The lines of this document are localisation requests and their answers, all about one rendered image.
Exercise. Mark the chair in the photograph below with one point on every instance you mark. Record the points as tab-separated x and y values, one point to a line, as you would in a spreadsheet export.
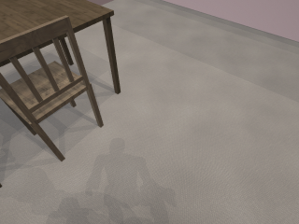
36	96

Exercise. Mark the table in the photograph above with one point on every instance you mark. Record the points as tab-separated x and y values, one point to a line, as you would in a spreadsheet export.
17	16

